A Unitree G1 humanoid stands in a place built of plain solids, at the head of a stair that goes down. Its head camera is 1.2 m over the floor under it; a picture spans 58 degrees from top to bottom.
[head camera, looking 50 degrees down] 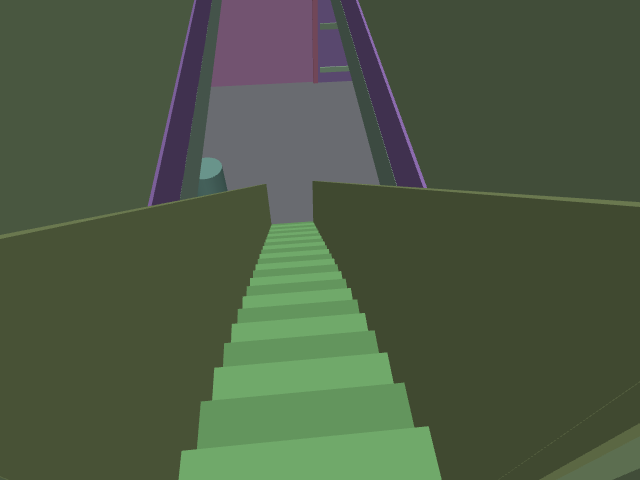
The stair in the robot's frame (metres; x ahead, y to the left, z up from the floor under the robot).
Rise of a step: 0.19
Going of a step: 0.21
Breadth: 0.83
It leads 5 degrees to the left of straight ahead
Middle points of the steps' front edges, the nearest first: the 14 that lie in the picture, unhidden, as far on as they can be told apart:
0.38 0.04 -0.19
0.60 0.06 -0.38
0.81 0.08 -0.57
1.02 0.10 -0.76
1.23 0.12 -0.95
1.44 0.14 -1.14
1.65 0.16 -1.33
1.86 0.18 -1.52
2.07 0.20 -1.71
2.28 0.22 -1.90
2.50 0.24 -2.09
2.71 0.26 -2.28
2.92 0.28 -2.47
3.13 0.30 -2.66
